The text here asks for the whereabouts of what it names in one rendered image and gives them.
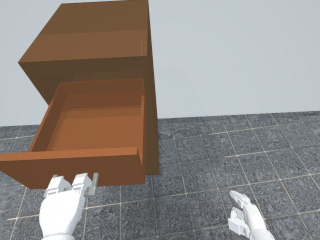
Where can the handle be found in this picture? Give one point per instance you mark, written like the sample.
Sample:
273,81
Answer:
90,192

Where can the robot right hand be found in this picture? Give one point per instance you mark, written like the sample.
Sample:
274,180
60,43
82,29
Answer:
242,222

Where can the cabinet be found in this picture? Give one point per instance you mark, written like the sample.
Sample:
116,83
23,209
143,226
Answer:
93,41

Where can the robot left hand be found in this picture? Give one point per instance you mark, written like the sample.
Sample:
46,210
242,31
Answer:
61,210

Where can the drawer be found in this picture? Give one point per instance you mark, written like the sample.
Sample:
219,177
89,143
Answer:
96,126

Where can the right robot forearm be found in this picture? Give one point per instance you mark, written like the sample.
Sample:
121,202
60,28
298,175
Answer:
260,234

